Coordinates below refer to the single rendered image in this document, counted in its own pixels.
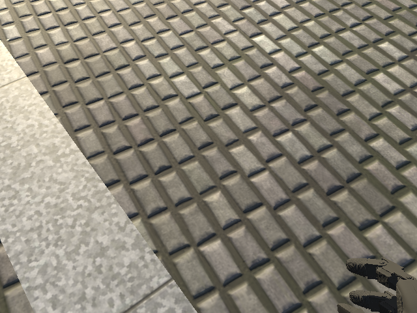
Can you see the robot right hand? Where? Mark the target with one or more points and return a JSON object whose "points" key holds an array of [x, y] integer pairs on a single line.
{"points": [[388, 274]]}

